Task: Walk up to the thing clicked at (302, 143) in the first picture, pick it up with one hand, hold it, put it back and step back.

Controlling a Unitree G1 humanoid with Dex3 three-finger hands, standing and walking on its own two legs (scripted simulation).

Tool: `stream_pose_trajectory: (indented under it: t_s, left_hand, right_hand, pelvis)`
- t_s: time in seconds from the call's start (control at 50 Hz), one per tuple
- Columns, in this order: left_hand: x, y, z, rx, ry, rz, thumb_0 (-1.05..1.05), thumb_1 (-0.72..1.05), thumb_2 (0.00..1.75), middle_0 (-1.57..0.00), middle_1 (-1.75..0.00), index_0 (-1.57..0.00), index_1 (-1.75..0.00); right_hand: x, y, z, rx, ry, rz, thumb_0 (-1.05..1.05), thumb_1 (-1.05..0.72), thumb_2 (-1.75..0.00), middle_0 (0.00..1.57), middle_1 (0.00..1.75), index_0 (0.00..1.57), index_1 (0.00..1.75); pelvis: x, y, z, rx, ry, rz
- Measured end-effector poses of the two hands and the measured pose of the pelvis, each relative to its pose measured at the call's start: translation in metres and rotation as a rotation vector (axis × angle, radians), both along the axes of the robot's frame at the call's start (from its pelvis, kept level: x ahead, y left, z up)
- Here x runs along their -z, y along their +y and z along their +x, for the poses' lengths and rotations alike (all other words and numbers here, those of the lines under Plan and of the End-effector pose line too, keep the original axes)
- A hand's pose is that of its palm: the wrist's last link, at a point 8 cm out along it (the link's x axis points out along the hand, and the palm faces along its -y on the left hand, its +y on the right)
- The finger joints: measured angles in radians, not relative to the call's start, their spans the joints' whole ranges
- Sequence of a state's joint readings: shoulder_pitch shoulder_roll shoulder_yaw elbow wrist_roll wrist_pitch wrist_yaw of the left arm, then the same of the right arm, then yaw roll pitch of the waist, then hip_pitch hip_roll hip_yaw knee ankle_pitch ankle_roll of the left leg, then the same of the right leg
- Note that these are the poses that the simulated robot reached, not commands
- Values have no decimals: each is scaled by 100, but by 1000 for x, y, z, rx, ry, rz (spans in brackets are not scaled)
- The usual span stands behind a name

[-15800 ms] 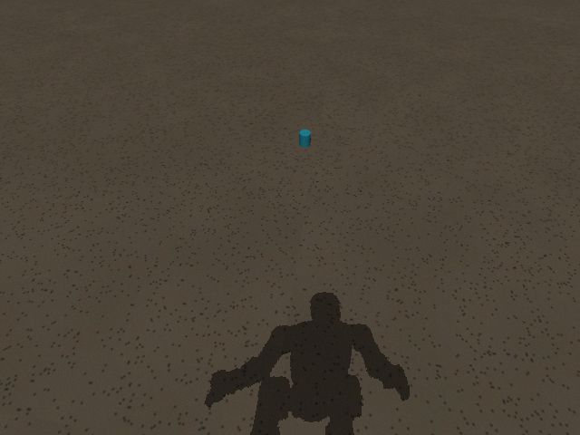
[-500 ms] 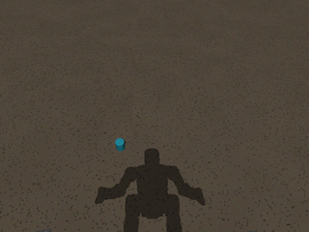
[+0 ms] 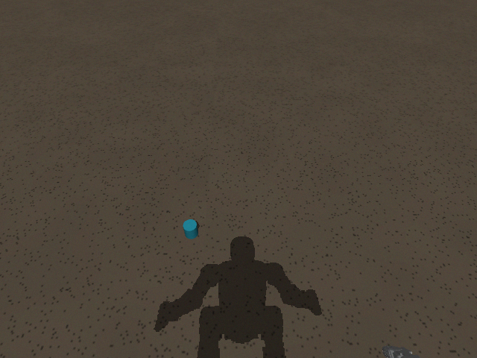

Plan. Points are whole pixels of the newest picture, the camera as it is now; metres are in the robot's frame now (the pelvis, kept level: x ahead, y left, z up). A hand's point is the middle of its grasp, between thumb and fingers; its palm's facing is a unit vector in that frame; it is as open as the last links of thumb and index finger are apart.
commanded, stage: stand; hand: left
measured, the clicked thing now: (190, 229) +0.78 +0.22 -0.74
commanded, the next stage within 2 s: walk up in 0.80 s
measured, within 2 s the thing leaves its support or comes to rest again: neither
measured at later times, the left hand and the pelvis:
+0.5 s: hand out of the picture +0.06 +0.24 -0.15, palm faces -0.04 -0.94 -0.35, open 7.4 cm; pelvis -0.01 -0.01 +0.00, yaw +0 degrees
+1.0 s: hand out of the picture +0.07 +0.28 -0.15, palm faces +0.03 -0.94 -0.35, open 7.4 cm; pelvis +0.03 +0.01 -0.01, yaw +0 degrees
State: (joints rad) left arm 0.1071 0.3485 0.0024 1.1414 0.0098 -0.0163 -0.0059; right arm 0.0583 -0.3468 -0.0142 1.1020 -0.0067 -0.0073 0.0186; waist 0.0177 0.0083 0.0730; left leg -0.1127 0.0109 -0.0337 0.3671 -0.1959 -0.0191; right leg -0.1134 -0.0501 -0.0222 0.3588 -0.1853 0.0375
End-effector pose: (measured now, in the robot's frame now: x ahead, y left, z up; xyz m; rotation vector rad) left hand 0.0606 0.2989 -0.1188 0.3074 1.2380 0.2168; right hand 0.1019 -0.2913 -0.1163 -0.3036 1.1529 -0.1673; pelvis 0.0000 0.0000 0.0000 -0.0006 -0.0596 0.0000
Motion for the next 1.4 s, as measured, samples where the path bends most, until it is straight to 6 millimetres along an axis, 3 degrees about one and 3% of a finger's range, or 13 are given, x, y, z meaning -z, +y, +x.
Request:
stream_pose_trajectory:
  t_s: [0.34, 0.6, 0.88, 0.98, 1.08, 1.14, 1.24, 1.4]
  left_hand:
    - [-3, -12, -5, 31, 1, 1, 0, 90, 90, -21, -30, -20, -30]
    - [-3, -12, -1, 36, 9, 3, 0, 90, 90, -21, -30, -20, -30]
    - [-5, -9, 13, 27, -29, -13, 0, 90, 90, -21, -30, -20, -30]
    - [-2, 14, 8, -12, -47, 1, 0, 90, 90, -21, -30, -20, -30]
    - [12, 46, 3, -21, 55, 8, 0, 90, 90, -21, -30, -20, -30]
    - [12, 52, 19, -5, 93, 9, 0, 90, 90, -20, -30, -20, -30]
    - [6, 52, 66, 42, 49, -7, 0, 90, 90, -20, -30, -20, -30]
    - [2, 22, 173, 148, -25, -10, 0, 90, 90, -20, -30, -20, -30]
  right_hand:
    - [7, -19, -53, 43, 97, -5, 1, -90, -90, 20, 30, 20, 30]
    - [9, -21, -63, 46, 130, -5, 1, -90, -90, 20, 30, 20, 30]
    - [4, -22, -34, 23, 70, -9, 1, -90, -90, 20, 30, 20, 30]
    - [-2, -24, -12, -7, 62, -55, 1, -90, -90, 20, 30, 20, 30]
    - [-10, -10, 16, -1, -15, -91, 1, -91, -90, 20, 30, 20, 30]
    - [-19, -4, 15, 37, -22, -96, 0, -90, -90, 20, 30, 20, 30]
    - [-23, -1, 14, 75, 36, -94, 0, -90, -90, 20, 30, 20, 30]
    - [2, -9, 38, 119, 79, -44, 1, -90, -90, 20, 30, 20, 30]
  pelvis:
    - [-1, -11, -11, 4, 2, 0]
    - [0, -13, -8, 6, 18, -1]
    - [1, -10, 11, 12, 23, -4]
    - [6, 3, 27, -7, 17, -11]
    - [14, 23, 50, 19, 5, -3]
    - [9, 27, 67, 12, 8, -6]
    - [3, 28, 98, 32, -4, 0]
    - [15, 14, 152, 69, -18, 30]
